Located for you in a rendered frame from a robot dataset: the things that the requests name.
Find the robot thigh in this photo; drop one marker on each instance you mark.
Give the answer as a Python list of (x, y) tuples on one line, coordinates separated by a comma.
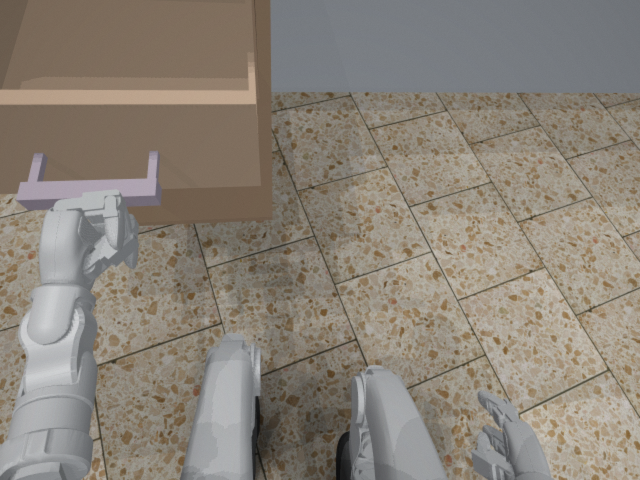
[(220, 443), (402, 446)]

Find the left robot hand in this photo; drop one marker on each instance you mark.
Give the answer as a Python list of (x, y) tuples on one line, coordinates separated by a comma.
[(67, 238)]

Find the handle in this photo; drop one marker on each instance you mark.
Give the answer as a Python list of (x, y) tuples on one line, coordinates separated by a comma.
[(37, 194)]

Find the drawer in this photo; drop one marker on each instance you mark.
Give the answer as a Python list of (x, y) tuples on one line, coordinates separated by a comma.
[(97, 84)]

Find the cabinet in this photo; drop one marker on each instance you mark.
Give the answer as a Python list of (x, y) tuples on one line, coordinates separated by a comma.
[(229, 204)]

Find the left robot thigh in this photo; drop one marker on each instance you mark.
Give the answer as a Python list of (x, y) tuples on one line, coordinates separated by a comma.
[(220, 443)]

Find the right robot thigh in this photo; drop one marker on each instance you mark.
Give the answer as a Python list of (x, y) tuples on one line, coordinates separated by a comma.
[(402, 446)]

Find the left robot forearm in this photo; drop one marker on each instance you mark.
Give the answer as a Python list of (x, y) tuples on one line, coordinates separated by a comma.
[(49, 437)]

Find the right robot hand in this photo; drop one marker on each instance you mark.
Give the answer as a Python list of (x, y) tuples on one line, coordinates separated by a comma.
[(517, 449)]

